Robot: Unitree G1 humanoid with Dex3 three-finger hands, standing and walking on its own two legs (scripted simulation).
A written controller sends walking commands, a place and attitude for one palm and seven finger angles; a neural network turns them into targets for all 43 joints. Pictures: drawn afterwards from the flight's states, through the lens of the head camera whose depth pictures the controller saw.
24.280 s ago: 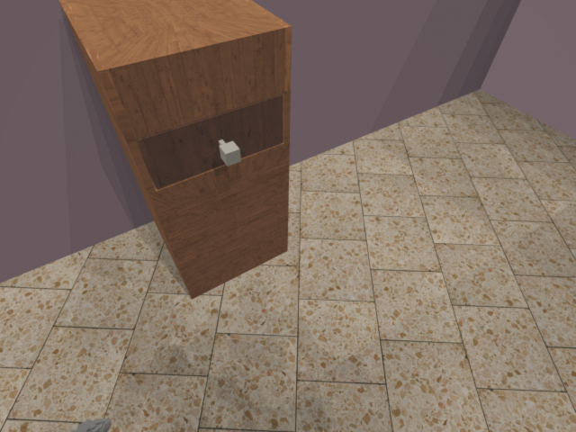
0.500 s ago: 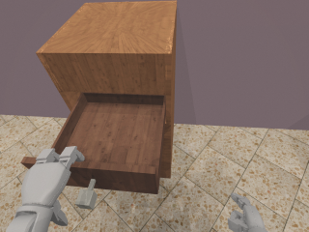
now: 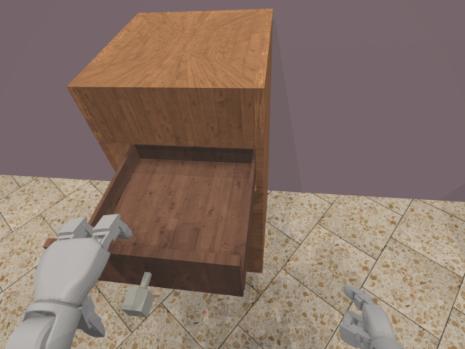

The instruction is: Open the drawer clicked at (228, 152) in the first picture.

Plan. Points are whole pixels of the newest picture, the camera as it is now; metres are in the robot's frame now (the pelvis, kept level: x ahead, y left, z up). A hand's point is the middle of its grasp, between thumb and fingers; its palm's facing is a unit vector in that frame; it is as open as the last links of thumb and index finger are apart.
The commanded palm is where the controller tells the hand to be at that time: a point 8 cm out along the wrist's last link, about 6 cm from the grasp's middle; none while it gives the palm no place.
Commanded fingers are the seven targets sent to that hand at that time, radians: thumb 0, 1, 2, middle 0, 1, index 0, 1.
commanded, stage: draw the hand back to the body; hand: left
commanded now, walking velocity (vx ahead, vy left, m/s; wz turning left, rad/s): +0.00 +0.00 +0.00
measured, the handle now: (141, 292) +0.23 +0.22 -0.08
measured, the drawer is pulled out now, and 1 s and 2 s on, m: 0.30 0.30 0.30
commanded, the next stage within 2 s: step back with the hand held close in 1.64 s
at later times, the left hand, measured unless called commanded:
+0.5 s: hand (79, 283) +0.18 +0.24 +0.09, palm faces +0.02 -0.09 -1.00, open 13.9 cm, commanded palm +0.16 +0.25 +0.15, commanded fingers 0.00 -0.50 0.30 -0.30 -1.20 -0.30 -1.20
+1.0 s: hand (84, 245) +0.21 +0.22 +0.16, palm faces +0.34 -0.85 -0.40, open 12.5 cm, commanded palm +0.15 +0.26 +0.18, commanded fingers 0.00 0.17 0.58 -0.25 -0.77 -0.25 -0.77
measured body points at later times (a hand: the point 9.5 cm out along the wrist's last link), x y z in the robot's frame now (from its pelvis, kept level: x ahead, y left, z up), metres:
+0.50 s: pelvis +0.00 +0.00 +0.00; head +0.01 -0.04 +0.45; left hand +0.18 +0.25 +0.15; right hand +0.21 -0.22 -0.09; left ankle +0.02 +0.13 -0.72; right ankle -0.06 -0.12 -0.72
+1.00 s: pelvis +0.02 -0.01 +0.02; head +0.01 -0.03 +0.47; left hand +0.19 +0.26 +0.18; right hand +0.21 -0.22 -0.07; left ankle +0.02 +0.13 -0.72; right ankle -0.06 -0.12 -0.72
